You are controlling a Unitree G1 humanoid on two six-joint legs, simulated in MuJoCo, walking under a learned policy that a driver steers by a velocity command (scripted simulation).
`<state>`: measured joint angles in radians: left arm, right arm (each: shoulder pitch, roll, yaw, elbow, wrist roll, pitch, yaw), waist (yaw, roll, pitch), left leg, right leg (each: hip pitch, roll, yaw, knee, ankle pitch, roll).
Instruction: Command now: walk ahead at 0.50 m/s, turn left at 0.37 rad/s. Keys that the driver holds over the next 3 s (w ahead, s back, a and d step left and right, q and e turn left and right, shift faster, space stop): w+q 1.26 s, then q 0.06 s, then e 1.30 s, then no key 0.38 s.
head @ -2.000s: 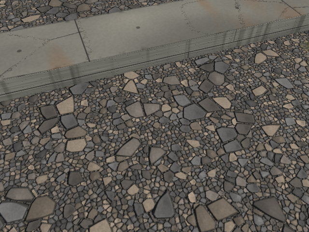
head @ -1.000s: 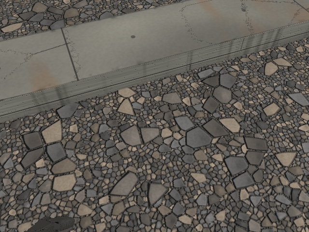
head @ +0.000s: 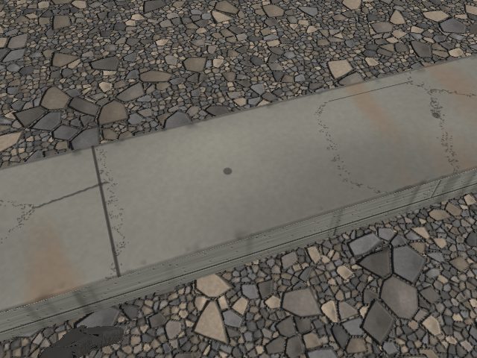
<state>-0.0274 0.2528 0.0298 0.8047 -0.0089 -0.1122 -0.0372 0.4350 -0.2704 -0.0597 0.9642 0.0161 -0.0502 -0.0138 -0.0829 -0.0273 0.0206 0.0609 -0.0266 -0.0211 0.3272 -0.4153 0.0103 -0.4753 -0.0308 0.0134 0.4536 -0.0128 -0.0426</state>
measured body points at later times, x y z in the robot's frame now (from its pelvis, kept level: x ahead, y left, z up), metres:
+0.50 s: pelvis +0.26 +0.03 +0.00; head +0.29 +0.05 +0.45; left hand +0.21 +0.32 -0.14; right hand +0.53 -0.15 -0.08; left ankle +0.36 +0.16 -0.72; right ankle +0.14 -0.12 -0.72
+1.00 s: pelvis +0.51 +0.12 +0.02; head +0.53 +0.15 +0.47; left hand +0.59 +0.43 -0.06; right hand +0.67 -0.10 -0.10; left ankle +0.36 +0.16 -0.72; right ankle +0.59 -0.02 -0.65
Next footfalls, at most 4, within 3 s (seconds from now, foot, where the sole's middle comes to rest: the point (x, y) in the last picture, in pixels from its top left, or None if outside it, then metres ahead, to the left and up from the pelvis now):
0.52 left None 0.40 0.17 -0.76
0.92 right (230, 289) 0.62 0.00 -0.68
1.06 right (231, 304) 0.62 0.00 -0.76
1.36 left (96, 243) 0.76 0.36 -0.62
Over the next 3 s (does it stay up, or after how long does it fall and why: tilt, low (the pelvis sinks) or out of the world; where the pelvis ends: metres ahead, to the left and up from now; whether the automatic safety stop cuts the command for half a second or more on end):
stays up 0.86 0.27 0.16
